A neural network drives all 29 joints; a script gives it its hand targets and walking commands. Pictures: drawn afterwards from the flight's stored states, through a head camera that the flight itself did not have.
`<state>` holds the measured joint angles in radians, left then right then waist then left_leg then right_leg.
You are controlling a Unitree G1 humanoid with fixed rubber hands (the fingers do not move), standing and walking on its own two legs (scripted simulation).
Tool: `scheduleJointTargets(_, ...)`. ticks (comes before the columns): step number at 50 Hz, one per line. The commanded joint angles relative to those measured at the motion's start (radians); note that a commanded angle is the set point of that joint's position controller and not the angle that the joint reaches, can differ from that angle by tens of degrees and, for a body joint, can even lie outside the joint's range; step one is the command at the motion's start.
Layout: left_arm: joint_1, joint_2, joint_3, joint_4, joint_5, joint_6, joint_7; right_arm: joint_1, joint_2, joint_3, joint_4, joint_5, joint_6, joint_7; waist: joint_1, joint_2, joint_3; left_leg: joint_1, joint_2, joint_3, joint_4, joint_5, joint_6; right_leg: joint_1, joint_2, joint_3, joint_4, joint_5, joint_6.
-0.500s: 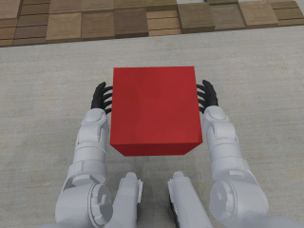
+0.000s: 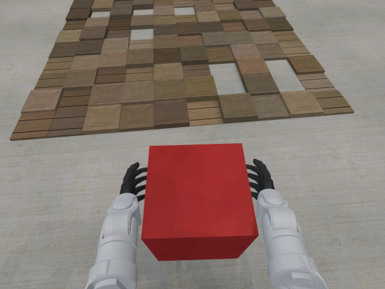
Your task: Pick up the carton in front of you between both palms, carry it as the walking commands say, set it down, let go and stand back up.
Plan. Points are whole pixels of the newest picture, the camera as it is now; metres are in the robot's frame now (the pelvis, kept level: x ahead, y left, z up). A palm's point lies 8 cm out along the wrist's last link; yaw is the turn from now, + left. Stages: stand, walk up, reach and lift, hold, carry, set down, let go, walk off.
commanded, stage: reach and lift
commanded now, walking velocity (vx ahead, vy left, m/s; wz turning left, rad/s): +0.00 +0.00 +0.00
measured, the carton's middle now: (196, 206) +0.31 +0.00 -0.08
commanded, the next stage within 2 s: hold in 1.20 s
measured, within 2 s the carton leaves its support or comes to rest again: neither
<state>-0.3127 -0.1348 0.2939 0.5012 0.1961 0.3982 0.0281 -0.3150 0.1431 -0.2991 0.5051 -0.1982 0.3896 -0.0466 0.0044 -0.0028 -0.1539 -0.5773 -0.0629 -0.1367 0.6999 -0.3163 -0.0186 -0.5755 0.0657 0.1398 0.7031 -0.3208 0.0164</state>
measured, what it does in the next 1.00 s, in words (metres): stands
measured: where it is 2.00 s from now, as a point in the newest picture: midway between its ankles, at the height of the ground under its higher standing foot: outside the picture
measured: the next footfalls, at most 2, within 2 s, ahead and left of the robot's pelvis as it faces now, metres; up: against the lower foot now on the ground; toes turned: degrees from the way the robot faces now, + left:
none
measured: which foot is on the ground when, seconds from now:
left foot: down 0.00-1.00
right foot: down 0.00-1.00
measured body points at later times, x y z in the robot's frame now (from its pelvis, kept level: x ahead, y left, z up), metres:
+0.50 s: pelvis -0.01 +0.00 +0.02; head -0.04 +0.00 +0.47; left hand +0.30 +0.15 +0.04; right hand +0.30 -0.15 +0.04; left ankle +0.01 +0.13 -0.72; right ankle +0.01 -0.13 -0.72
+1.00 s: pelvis +0.01 +0.00 +0.03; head -0.02 +0.00 +0.48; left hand +0.31 +0.15 +0.05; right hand +0.31 -0.15 +0.05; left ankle +0.01 +0.13 -0.72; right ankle +0.01 -0.13 -0.72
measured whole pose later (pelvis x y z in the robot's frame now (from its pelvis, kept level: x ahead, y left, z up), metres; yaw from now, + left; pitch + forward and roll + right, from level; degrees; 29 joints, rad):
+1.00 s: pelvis +0.01 +0.00 +0.03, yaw +0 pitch -4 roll +0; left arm -0.25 -0.15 0.23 0.30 0.27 0.67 -0.01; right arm -0.26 0.15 -0.24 0.31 -0.27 0.66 0.00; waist 0.00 0.00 -0.01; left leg -0.11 -0.04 -0.13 0.39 -0.21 -0.01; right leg -0.10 0.04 0.14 0.39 -0.21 0.01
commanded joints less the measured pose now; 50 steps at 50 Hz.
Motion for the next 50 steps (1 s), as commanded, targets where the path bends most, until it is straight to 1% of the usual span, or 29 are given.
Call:
scheduleJointTargets(1, -0.451, -1.002, -0.612, -0.022, -0.157, 0.032, -0.242, -0.441, 1.013, 0.62, -0.009, 0.157, 0.039, 0.256, 0.0, 0.001, -0.339, 0.315, -0.04, 0.051, -0.14, 0.365, 0.005, 0.299, 0.036, -0.048, -0.149, 0.357, -0.001)
scheduleJointTargets(5, -0.41, -0.996, -0.649, -0.094, -0.174, 0.095, -0.248, -0.4, 1.004, 0.651, -0.079, 0.175, 0.103, 0.263, -0.002, 0.002, -0.256, 0.4, -0.033, 0.053, -0.22, 0.373, -0.001, 0.392, 0.029, -0.049, -0.232, 0.365, 0.0)
scheduleJointTargets(7, -0.397, -0.984, -0.651, -0.119, -0.174, 0.127, -0.25, -0.387, 0.995, 0.649, -0.103, 0.175, 0.135, 0.267, -0.003, 0.002, -0.197, 0.426, -0.032, 0.054, -0.257, 0.353, -0.003, 0.417, 0.027, -0.051, -0.268, 0.347, -0.001)
scheduleJointTargets(12, -0.403, -0.969, -0.58, -0.104, -0.143, 0.185, -0.262, -0.395, 0.969, 0.579, -0.086, 0.143, 0.194, 0.284, -0.003, 0.002, -0.043, 0.427, -0.027, 0.058, -0.312, 0.201, 0.006, 0.41, 0.02, -0.058, -0.321, 0.195, -0.007)
scheduleJointTargets(14, -0.434, -0.967, -0.542, -0.078, -0.126, 0.193, -0.269, -0.429, 0.963, 0.542, -0.061, 0.126, 0.2, 0.292, -0.004, 0.003, -0.006, 0.413, -0.024, 0.062, -0.318, 0.137, 0.011, 0.394, 0.019, -0.062, -0.327, 0.13, -0.011)
scheduleJointTargets(16, -0.481, -0.979, -0.535, -0.076, -0.125, 0.191, -0.275, -0.477, 0.972, 0.535, -0.06, 0.126, 0.198, 0.299, -0.005, 0.005, -0.012, 0.413, -0.021, 0.065, -0.314, 0.107, 0.014, 0.392, 0.019, -0.066, -0.324, 0.097, -0.016)
scheduleJointTargets(20, -0.552, -1.001, -0.551, -0.092, -0.136, 0.186, -0.281, -0.549, 0.992, 0.553, -0.078, 0.137, 0.192, 0.307, -0.005, 0.007, -0.074, 0.434, -0.02, 0.067, -0.304, 0.12, 0.014, 0.414, 0.019, -0.071, -0.312, 0.112, -0.016)
scheduleJointTargets(25, -0.569, -1.004, -0.559, -0.095, -0.139, 0.189, -0.279, -0.563, 0.995, 0.558, -0.078, 0.139, 0.195, 0.308, -0.005, 0.004, -0.102, 0.452, -0.022, 0.07, -0.306, 0.124, 0.011, 0.428, 0.021, -0.073, -0.313, 0.115, -0.014)
scheduleJointTargets(31, -0.537, -0.99, -0.559, -0.112, -0.136, 0.202, -0.275, -0.532, 0.982, 0.558, -0.092, 0.137, 0.206, 0.305, -0.004, 0.004, -0.107, 0.477, -0.024, 0.072, -0.318, 0.178, 0.006, 0.452, 0.023, -0.072, -0.326, 0.168, -0.01)
scheduleJointTargets(42, -0.445, -0.974, -0.588, -0.188, -0.155, 0.227, -0.269, -0.442, 0.963, 0.592, -0.18, 0.157, 0.232, 0.295, -0.003, 0.004, -0.114, 0.531, -0.031, 0.066, -0.337, 0.313, -0.002, 0.511, 0.03, -0.064, -0.346, 0.302, -0.002)
scheduleJointTargets(50, -0.402, -0.96, -0.605, -0.237, -0.168, 0.247, -0.266, -0.398, 0.953, 0.61, -0.229, 0.171, 0.253, 0.29, -0.002, 0.004, -0.104, 0.552, -0.033, 0.062, -0.35, 0.36, -0.003, 0.537, 0.032, -0.061, -0.359, 0.354, 0.002)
